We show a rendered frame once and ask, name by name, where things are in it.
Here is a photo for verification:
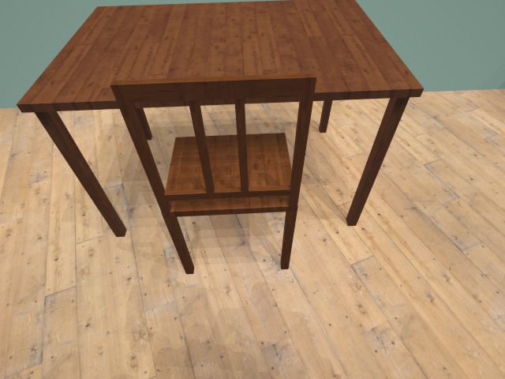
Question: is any chair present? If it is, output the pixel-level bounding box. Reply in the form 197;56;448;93
110;73;316;274

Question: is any table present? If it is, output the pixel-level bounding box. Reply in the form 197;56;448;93
17;0;424;237

